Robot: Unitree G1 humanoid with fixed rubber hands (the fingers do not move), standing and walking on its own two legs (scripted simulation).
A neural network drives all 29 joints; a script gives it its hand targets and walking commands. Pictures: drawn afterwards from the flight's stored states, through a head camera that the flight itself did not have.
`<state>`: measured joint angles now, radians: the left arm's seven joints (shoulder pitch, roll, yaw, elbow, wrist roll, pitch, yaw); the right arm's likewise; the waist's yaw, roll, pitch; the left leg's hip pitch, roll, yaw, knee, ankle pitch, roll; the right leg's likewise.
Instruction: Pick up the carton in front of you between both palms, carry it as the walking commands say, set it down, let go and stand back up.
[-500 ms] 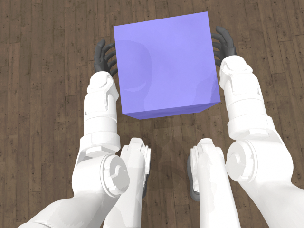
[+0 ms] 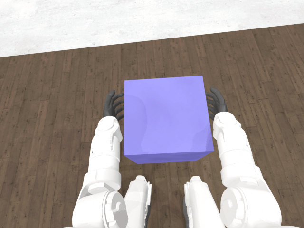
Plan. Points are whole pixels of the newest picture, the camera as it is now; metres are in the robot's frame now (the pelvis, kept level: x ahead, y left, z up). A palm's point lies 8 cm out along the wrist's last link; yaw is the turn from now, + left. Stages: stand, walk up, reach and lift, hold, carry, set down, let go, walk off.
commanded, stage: reach and lift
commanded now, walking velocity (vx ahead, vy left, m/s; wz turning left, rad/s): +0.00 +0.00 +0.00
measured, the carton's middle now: (165, 126) +0.40 +0.01 -0.11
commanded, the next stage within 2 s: hold in 1.70 s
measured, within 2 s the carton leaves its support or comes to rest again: neither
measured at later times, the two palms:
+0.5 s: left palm (89, 105) +0.36 +0.15 +0.12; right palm (246, 107) +0.35 -0.14 +0.12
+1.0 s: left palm (74, 97) +0.34 +0.15 +0.18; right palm (264, 103) +0.33 -0.14 +0.17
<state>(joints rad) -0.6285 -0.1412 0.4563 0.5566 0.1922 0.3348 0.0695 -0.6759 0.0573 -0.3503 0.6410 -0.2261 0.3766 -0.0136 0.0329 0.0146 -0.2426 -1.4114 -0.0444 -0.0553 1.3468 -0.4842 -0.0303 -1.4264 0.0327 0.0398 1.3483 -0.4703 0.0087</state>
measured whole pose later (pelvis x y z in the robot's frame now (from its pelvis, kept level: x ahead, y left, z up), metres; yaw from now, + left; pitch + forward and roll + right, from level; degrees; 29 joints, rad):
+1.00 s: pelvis +0.03 +0.01 +0.15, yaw +0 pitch -5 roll +0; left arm -0.38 -0.19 0.37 0.42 0.33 0.58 -0.01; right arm -0.36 0.17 -0.33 0.40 -0.33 0.62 0.02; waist 0.00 0.01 0.03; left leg -0.19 -0.02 -0.06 0.50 -0.23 0.00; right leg -0.19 0.01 0.05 0.49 -0.21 0.01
